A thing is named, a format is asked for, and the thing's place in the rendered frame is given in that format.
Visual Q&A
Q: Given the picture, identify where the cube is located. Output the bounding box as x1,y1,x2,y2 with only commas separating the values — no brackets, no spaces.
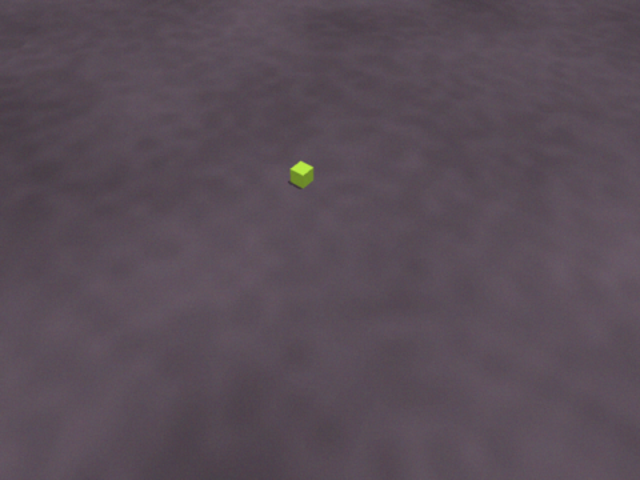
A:
290,161,314,189

